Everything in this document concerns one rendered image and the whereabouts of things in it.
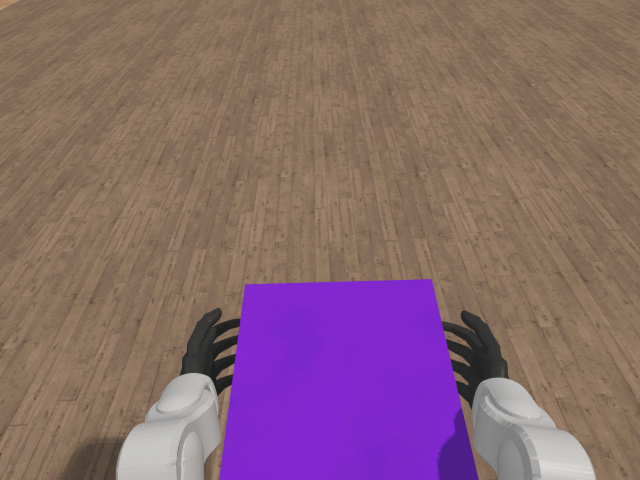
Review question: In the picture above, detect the right robot hand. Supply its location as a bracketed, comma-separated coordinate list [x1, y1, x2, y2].
[442, 310, 509, 410]

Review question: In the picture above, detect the left robot hand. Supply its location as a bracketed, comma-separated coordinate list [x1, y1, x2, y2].
[180, 308, 240, 396]

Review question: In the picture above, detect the robot right forearm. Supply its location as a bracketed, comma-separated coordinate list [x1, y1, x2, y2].
[471, 378, 596, 480]

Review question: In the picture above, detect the robot left forearm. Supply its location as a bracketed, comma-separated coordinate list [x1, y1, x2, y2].
[116, 373, 221, 480]

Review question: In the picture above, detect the carton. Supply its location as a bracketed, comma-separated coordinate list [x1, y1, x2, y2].
[219, 279, 479, 480]

